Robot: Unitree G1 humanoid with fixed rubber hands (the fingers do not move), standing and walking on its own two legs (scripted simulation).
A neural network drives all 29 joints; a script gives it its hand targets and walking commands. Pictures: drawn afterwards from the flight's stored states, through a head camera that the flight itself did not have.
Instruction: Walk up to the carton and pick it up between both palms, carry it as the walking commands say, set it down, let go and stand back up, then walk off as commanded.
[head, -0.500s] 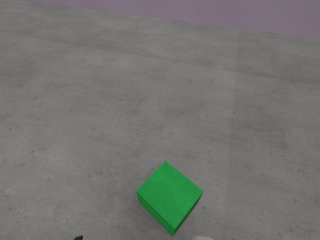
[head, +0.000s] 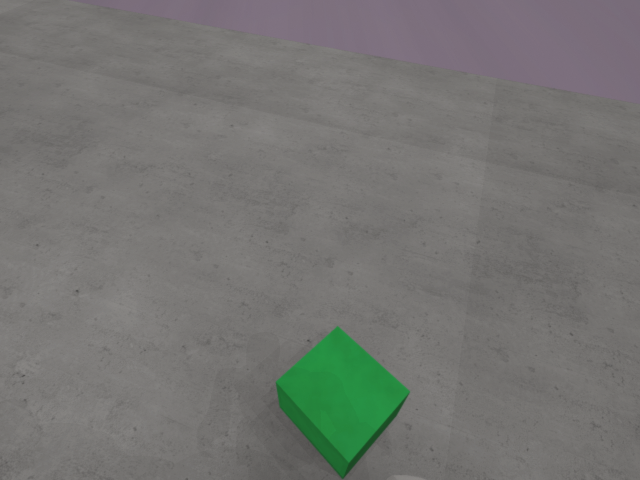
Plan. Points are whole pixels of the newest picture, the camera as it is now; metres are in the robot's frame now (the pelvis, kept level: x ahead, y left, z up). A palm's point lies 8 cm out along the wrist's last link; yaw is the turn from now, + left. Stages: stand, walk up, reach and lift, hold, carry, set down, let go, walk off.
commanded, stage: walk up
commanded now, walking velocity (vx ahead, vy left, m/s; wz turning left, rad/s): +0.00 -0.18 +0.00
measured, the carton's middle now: (340, 399) +0.43 -0.06 -0.67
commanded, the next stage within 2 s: none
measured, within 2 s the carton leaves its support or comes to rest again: neither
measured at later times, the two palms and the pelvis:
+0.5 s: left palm out of the picture +0.02 +0.22 -0.13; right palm out of the picture +0.01 -0.29 -0.12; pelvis -0.04 -0.03 +0.00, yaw +0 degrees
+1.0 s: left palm out of the picture +0.01 +0.21 -0.13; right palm out of the picture +0.05 -0.30 -0.13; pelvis -0.02 -0.04 +0.00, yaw -1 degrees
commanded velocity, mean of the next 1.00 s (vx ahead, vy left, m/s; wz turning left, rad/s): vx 0.04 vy -0.02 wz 0.00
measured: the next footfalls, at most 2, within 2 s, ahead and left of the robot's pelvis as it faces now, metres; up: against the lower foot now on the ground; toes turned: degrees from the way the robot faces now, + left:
right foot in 0.28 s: +0.00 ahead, -0.15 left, +0.00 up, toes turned -3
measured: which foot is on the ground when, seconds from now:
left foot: down 0.00-1.00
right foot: up 0.00-0.26, down 0.28-1.00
